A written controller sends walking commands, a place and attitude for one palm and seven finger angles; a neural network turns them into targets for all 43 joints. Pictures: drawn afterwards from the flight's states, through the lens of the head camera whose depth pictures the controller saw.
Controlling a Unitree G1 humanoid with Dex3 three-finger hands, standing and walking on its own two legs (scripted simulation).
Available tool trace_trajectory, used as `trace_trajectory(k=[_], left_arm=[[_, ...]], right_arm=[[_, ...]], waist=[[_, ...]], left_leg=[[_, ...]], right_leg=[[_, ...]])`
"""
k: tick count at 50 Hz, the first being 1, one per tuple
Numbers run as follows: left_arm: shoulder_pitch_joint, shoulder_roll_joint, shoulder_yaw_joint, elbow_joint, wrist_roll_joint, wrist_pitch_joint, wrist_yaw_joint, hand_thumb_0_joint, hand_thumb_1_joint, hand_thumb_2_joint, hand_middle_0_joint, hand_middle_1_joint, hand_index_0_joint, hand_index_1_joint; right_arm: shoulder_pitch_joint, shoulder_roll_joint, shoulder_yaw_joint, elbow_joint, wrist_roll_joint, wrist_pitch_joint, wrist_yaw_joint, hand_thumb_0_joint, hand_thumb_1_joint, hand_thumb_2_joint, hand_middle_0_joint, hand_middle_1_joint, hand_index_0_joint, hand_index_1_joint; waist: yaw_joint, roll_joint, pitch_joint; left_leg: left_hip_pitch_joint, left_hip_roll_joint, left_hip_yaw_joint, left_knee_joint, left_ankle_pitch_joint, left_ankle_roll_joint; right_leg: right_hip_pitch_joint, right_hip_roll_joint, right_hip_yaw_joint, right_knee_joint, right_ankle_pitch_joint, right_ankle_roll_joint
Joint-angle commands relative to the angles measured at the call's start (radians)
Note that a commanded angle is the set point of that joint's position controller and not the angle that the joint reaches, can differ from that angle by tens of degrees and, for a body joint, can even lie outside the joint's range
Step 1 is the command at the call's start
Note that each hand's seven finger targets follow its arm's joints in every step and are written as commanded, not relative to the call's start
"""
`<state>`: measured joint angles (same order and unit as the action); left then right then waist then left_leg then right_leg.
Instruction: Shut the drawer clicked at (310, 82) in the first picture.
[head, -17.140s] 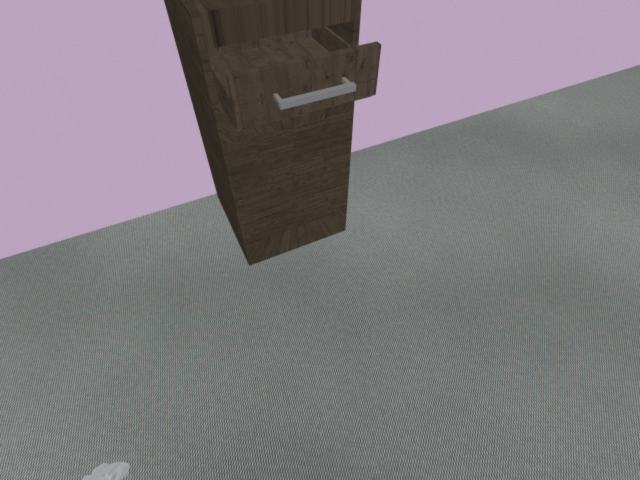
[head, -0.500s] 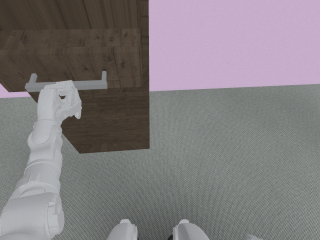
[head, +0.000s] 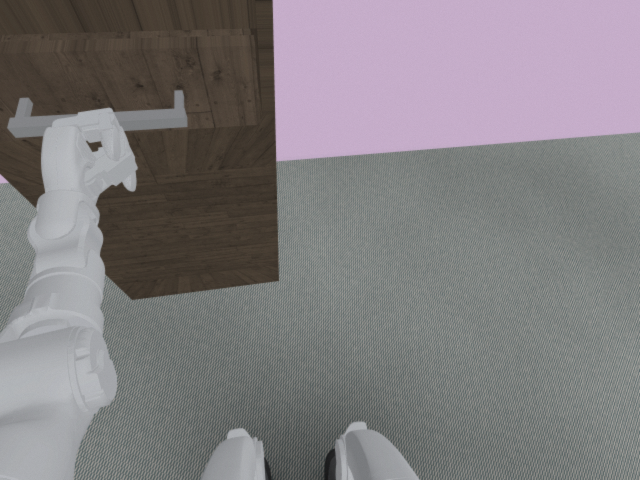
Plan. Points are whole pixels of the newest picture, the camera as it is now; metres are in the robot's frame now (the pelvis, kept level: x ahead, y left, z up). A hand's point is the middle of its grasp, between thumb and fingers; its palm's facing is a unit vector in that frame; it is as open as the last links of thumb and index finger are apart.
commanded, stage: push the drawer shut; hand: left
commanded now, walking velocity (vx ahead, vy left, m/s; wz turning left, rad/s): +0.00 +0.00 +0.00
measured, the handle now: (103, 112) +0.56 +0.24 +0.07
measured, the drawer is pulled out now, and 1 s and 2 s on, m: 0.03 0.00 0.00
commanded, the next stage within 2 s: pull the fist back off the drawer in 0.80 s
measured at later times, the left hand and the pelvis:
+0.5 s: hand (120, 138) +0.52 +0.21 +0.07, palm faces +0.09 -1.00 -0.02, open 3.1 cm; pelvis +0.00 +0.00 -0.01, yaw +0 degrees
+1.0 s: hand (110, 134) +0.53 +0.22 +0.07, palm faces +0.08 -1.00 -0.03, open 3.4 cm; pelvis -0.03 +0.01 -0.02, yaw +1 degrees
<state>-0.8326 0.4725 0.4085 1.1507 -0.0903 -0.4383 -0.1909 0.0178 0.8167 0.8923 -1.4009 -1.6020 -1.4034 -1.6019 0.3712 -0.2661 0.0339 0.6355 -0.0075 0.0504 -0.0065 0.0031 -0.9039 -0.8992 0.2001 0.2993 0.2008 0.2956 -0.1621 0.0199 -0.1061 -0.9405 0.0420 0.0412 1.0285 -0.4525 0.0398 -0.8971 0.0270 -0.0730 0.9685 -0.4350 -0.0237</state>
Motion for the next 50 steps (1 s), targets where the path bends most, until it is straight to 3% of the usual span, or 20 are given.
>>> trace_trajectory(k=[1,4,8,9,15,17,19,21,24,25,27,29,31,32,33,35,36,42,48,50], left_arm=[[-0.471,0.275,0.036,-0.203,-0.019,-0.066,0.018,0.000,0.900,0.900,-1.400,-1.600,-1.400,-1.600],[-0.522,0.311,0.057,-0.210,-0.012,-0.066,0.025,0.000,0.900,0.900,-1.400,-1.600,-1.400,-1.600],[-0.575,0.293,0.034,-0.179,-0.004,-0.059,0.028,0.000,0.900,0.900,-1.400,-1.600,-1.400,-1.600],[-0.571,0.325,0.057,-0.175,0.004,-0.060,0.032,0.000,0.900,0.900,-1.400,-1.600,-1.400,-1.600],[-0.589,0.364,0.079,-0.180,0.009,-0.061,0.030,0.000,0.900,0.900,-1.400,-1.600,-1.400,-1.600],[-0.652,0.334,0.046,-0.167,0.007,-0.056,0.030,0.000,0.900,0.900,-1.400,-1.600,-1.400,-1.600],[-0.703,0.349,0.044,-0.155,0.015,-0.054,0.038,0.000,0.900,0.900,-1.400,-1.600,-1.400,-1.600],[-0.711,0.397,0.070,-0.128,0.022,-0.051,0.040,0.000,0.900,0.900,-1.400,-1.600,-1.400,-1.600],[-0.775,0.405,0.053,-0.120,0.030,-0.052,0.038,0.000,0.900,0.900,-1.400,-1.600,-1.400,-1.600],[-0.791,0.364,0.017,-0.093,0.029,-0.045,0.035,0.000,0.900,0.900,-1.400,-1.600,-1.400,-1.600],[-0.825,0.411,0.034,-0.083,0.030,-0.041,0.037,0.000,0.900,0.900,-1.400,-1.600,-1.400,-1.600],[-0.876,0.406,0.020,-0.118,0.035,-0.048,0.035,0.000,0.900,0.900,-1.400,-1.600,-1.400,-1.600],[-0.900,0.387,0.000,-0.104,0.032,-0.042,0.036,0.000,0.900,0.900,-1.400,-1.600,-1.400,-1.600],[-0.900,0.416,0.020,-0.092,0.032,-0.037,0.040,0.000,0.900,0.900,-1.400,-1.600,-1.400,-1.600],[-0.914,0.410,0.010,-0.094,0.032,-0.036,0.041,0.000,0.900,0.900,-1.400,-1.600,-1.400,-1.600],[-0.942,0.380,-0.024,-0.097,0.032,-0.028,0.039,0.000,0.900,0.900,-1.400,-1.600,-1.400,-1.600],[-0.945,0.418,0.006,-0.095,0.030,-0.026,0.042,0.000,0.900,0.900,-1.400,-1.600,-1.400,-1.600],[-0.962,0.422,-0.029,-0.063,0.030,0.006,0.034,0.000,0.900,0.900,-1.400,-1.600,-1.400,-1.600],[-0.967,0.430,-0.014,-0.065,0.024,0.017,0.040,0.000,0.900,0.900,-1.400,-1.600,-1.400,-1.600],[-0.977,0.402,-0.031,-0.068,0.026,0.022,0.042,0.000,0.900,0.900,-1.400,-1.600,-1.400,-1.600]], right_arm=[[0.156,-0.179,-0.065,-0.052,-0.010,-0.008,-0.008,0.000,-0.900,-0.900,0.200,0.300,0.200,0.300],[0.172,-0.188,-0.067,-0.046,-0.015,-0.002,-0.009,0.000,-0.900,-0.900,0.200,0.300,0.200,0.300],[0.186,-0.188,-0.063,-0.036,-0.020,0.002,-0.007,0.000,-0.900,-0.900,0.200,0.300,0.200,0.300],[0.189,-0.192,-0.065,-0.035,-0.021,0.003,-0.007,0.000,-0.900,-0.900,0.200,0.300,0.200,0.300],[0.205,-0.193,-0.062,-0.037,-0.026,0.013,-0.003,0.000,-0.900,-0.900,0.200,0.300,0.200,0.300],[0.202,-0.192,-0.061,-0.026,-0.024,0.013,-0.005,0.000,-0.900,-0.900,0.200,0.300,0.200,0.300],[0.206,-0.198,-0.058,-0.020,-0.026,0.009,-0.007,0.000,-0.900,-0.900,0.200,0.300,0.200,0.300],[0.212,-0.203,-0.054,-0.017,-0.027,0.004,-0.010,0.000,-0.900,-0.900,0.200,0.300,0.200,0.300],[0.218,-0.206,-0.048,-0.011,-0.028,-0.002,-0.015,0.000,-0.900,-0.900,0.200,0.300,0.200,0.300],[0.216,-0.202,-0.046,-0.008,-0.027,-0.006,-0.013,0.000,-0.900,-0.900,0.200,0.300,0.200,0.300],[0.222,-0.213,-0.041,-0.006,-0.028,-0.013,-0.018,0.000,-0.900,-0.900,0.200,0.300,0.200,0.300],[0.227,-0.215,-0.042,-0.004,-0.031,-0.022,-0.018,0.000,-0.900,-0.900,0.200,0.300,0.200,0.300],[0.227,-0.216,-0.039,0.004,-0.033,-0.031,-0.018,0.000,-0.900,-0.900,0.200,0.300,0.200,0.300],[0.234,-0.223,-0.037,0.006,-0.032,-0.034,-0.020,0.000,-0.900,-0.900,0.200,0.300,0.200,0.300],[0.236,-0.224,-0.035,0.008,-0.034,-0.038,-0.021,0.000,-0.900,-0.900,0.200,0.300,0.200,0.300],[0.233,-0.223,-0.032,0.009,-0.032,-0.048,-0.019,0.000,-0.900,-0.900,0.200,0.300,0.200,0.300],[0.235,-0.228,-0.032,0.012,-0.033,-0.053,-0.022,0.000,-0.900,-0.900,0.200,0.300,0.200,0.300],[0.234,-0.236,-0.017,0.014,-0.023,-0.084,-0.033,0.000,-0.900,-0.900,0.200,0.300,0.200,0.300],[0.249,-0.244,-0.018,0.023,-0.027,-0.112,-0.037,0.000,-0.900,-0.900,0.200,0.300,0.200,0.300],[0.252,-0.242,-0.019,0.022,-0.029,-0.114,-0.033,0.000,-0.900,-0.900,0.200,0.300,0.200,0.300]], waist=[[-0.016,0.132,-0.454],[-0.028,0.120,-0.480],[-0.051,0.123,-0.454],[-0.043,0.140,-0.480],[-0.044,0.147,-0.518],[-0.076,0.146,-0.473],[-0.094,0.155,-0.463],[-0.093,0.160,-0.459],[-0.114,0.182,-0.470],[-0.129,0.185,-0.444],[-0.139,0.180,-0.440],[-0.144,0.226,-0.495],[-0.154,0.251,-0.488],[-0.155,0.224,-0.479],[-0.163,0.245,-0.480],[-0.168,0.256,-0.490],[-0.165,0.248,-0.489],[-0.180,0.250,-0.446],[-0.182,0.265,-0.465],[-0.183,0.256,-0.461]], left_leg=[[0.366,-0.010,-0.094,-0.105,0.360,-0.012],[0.383,-0.005,-0.103,-0.095,0.389,-0.011],[0.376,-0.004,-0.112,-0.088,0.384,-0.010],[0.391,-0.002,-0.114,-0.087,0.397,-0.014],[0.393,-0.001,-0.112,-0.074,0.444,-0.013],[0.375,0.000,-0.115,-0.074,0.387,-0.010],[0.363,0.000,-0.119,-0.072,0.357,-0.007],[0.342,-0.001,-0.121,-0.069,0.331,-0.006],[0.338,0.000,-0.131,-0.060,0.323,-0.005],[0.329,0.000,-0.132,-0.058,0.287,-0.004],[0.298,0.001,-0.137,-0.055,0.242,-0.002],[0.347,0.004,-0.152,-0.053,0.262,-0.006],[0.352,0.006,-0.159,-0.050,0.233,-0.009],[0.339,0.008,-0.165,-0.052,0.217,-0.006],[0.341,0.008,-0.169,-0.053,0.212,-0.006],[0.339,0.009,-0.172,-0.057,0.177,-0.006],[0.321,0.010,-0.169,-0.053,0.162,-0.004],[0.252,0.015,-0.170,-0.071,0.047,0.001],[0.284,0.019,-0.191,-0.079,0.042,-0.002],[0.293,0.020,-0.197,-0.083,0.033,-0.004]], right_leg=[[0.140,0.018,0.054,-0.108,0.271,0.008],[0.128,0.019,0.051,-0.101,0.284,0.010],[0.095,0.022,0.047,-0.102,0.270,0.009],[0.093,0.021,0.045,-0.099,0.270,0.008],[0.119,0.024,0.048,-0.096,0.315,0.010],[0.082,0.024,0.047,-0.109,0.269,0.013],[0.059,0.024,0.049,-0.111,0.241,0.014],[0.057,0.024,0.051,-0.113,0.217,0.012],[0.028,0.022,0.049,-0.105,0.201,0.012],[0.000,0.023,0.048,-0.111,0.172,0.014],[-0.014,0.023,0.049,-0.107,0.137,0.013],[-0.039,0.022,0.042,-0.095,0.139,0.010],[-0.073,0.022,0.038,-0.094,0.116,0.009],[-0.073,0.023,0.036,-0.095,0.106,0.009],[-0.087,0.022,0.036,-0.093,0.101,0.009],[-0.097,0.021,0.036,-0.094,0.080,0.010],[-0.088,0.021,0.038,-0.096,0.075,0.011],[-0.106,0.020,0.044,-0.101,0.011,0.014],[-0.137,0.018,0.033,-0.092,0.017,0.010],[-0.149,0.017,0.028,-0.092,0.014,0.011]])
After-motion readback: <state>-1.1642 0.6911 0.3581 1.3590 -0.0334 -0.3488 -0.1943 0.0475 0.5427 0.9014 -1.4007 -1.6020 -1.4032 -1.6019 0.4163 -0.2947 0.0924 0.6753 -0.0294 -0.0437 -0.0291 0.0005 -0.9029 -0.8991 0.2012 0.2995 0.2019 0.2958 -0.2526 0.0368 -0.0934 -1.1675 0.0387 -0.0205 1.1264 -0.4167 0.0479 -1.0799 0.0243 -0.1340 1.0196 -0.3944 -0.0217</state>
